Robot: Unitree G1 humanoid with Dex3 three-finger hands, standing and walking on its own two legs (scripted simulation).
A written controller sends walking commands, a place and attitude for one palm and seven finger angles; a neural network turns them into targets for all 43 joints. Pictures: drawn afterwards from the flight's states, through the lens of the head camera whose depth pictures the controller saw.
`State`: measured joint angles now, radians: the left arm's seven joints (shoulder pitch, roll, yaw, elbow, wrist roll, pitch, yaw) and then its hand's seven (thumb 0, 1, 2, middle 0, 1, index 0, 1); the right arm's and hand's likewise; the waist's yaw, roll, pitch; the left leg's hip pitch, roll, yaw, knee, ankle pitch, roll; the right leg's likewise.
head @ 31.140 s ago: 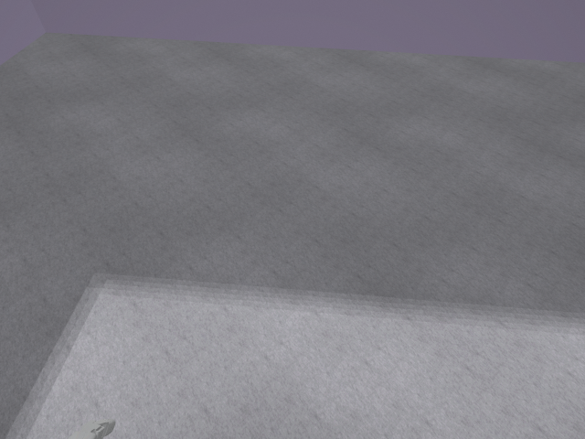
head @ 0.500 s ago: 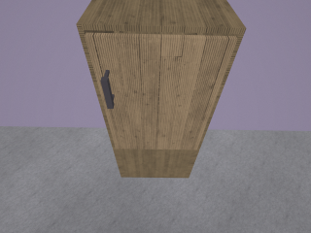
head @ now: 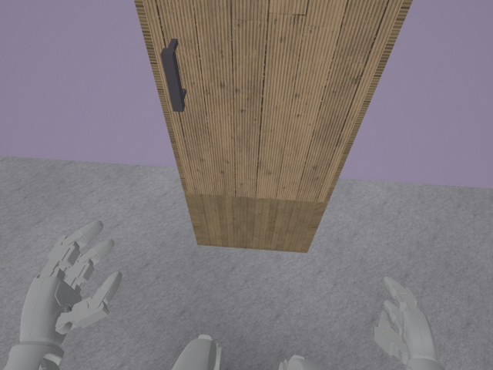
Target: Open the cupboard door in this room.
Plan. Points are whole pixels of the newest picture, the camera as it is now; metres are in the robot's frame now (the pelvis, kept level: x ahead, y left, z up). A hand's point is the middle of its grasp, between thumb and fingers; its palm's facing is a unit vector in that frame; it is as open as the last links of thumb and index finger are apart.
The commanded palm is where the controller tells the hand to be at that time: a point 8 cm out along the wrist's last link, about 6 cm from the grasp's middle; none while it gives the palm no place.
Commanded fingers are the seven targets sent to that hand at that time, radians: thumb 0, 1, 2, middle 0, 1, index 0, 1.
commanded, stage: raise the hand with hooked fingers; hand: left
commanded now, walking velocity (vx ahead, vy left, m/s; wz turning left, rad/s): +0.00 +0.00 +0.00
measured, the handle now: (176, 76) +0.59 +0.20 +0.14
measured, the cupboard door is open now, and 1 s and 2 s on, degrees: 0 0 0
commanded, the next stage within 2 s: move the hooked fingers beside the handle in 1.60 s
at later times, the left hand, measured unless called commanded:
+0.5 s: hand (76, 234) +0.27 +0.27 +0.09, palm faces +0.05 -1.00 -0.04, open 12.1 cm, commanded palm +0.24 +0.32 +0.11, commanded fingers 0.00 -0.29 0.39 -0.28 -1.07 -0.28 -1.07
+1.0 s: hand (39, 183) +0.31 +0.32 +0.15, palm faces +0.07 -1.00 -0.04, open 13.9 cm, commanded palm +0.28 +0.36 +0.16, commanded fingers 0.00 -0.50 0.30 -0.30 -1.20 -0.30 -1.20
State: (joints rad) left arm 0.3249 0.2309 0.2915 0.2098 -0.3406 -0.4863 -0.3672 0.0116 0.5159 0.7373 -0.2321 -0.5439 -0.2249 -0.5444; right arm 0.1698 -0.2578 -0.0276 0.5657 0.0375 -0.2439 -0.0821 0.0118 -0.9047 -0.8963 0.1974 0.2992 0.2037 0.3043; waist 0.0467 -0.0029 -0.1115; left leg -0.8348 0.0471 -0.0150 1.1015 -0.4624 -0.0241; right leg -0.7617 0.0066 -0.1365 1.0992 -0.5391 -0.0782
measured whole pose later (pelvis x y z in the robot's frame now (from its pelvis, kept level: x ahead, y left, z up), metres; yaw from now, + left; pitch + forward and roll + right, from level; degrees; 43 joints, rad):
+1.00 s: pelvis +0.03 +0.05 +0.06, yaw -1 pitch +5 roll -2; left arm -0.02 0.39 0.40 0.31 -0.33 -0.17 -0.42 -0.01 -0.48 0.31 -0.30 -1.19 -0.29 -1.19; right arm 0.25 -0.25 0.06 0.60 0.05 -0.21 -0.09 0.01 -0.90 -0.90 0.20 0.30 0.21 0.31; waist 0.03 0.03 -0.06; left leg -0.49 0.01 0.03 0.74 -0.35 0.04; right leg -0.40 -0.01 -0.09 0.68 -0.37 -0.01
